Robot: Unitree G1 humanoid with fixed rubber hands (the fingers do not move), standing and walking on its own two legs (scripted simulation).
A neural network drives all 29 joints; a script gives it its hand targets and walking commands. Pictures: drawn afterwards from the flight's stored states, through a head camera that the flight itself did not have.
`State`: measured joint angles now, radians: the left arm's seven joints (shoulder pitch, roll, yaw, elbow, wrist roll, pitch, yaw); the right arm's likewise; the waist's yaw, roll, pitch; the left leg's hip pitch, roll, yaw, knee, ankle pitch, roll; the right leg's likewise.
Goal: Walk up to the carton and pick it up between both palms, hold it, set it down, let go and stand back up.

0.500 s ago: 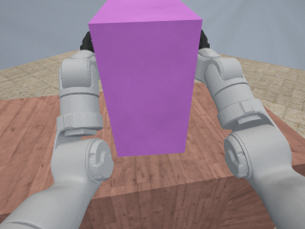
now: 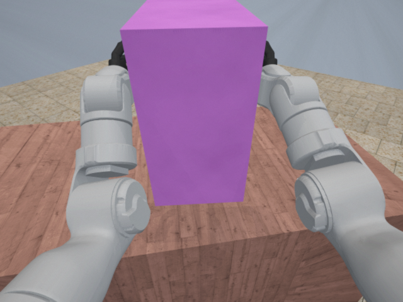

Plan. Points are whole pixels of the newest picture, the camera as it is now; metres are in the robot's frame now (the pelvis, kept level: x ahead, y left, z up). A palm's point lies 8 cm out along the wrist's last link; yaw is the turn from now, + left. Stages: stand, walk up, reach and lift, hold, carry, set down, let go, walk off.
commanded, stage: hold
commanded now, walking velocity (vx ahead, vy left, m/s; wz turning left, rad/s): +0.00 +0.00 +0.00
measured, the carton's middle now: (194, 94) +0.40 +0.01 +0.28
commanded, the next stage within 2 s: none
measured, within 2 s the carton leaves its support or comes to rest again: neither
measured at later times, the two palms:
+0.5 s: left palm (124, 85) +0.39 +0.14 +0.31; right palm (264, 80) +0.38 -0.12 +0.31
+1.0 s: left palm (119, 89) +0.38 +0.14 +0.31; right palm (261, 81) +0.38 -0.11 +0.32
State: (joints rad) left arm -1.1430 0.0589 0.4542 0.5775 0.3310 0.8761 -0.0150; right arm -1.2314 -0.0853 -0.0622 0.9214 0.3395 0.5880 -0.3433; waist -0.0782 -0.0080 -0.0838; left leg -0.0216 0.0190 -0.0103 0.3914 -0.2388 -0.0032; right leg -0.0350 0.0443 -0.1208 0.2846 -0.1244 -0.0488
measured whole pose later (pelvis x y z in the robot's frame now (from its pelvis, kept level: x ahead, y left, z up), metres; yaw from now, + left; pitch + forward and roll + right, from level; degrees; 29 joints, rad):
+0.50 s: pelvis +0.01 +0.00 +0.00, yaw +0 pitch -6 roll -1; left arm -1.06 0.04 0.39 0.44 0.30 0.89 0.01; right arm -1.17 -0.08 -0.06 0.81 0.34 0.59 -0.34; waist -0.09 -0.01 -0.09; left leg -0.05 0.02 -0.01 0.39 -0.24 0.00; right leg -0.06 0.05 -0.12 0.28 -0.12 -0.05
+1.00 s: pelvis +0.00 +0.01 +0.00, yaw -1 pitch -7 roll -1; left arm -1.03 0.03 0.38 0.40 0.32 0.91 0.01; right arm -1.17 -0.07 -0.08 0.81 0.34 0.59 -0.33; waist -0.09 -0.02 -0.08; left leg -0.03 0.01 0.00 0.39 -0.24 0.01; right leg -0.05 0.04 -0.10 0.29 -0.12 -0.04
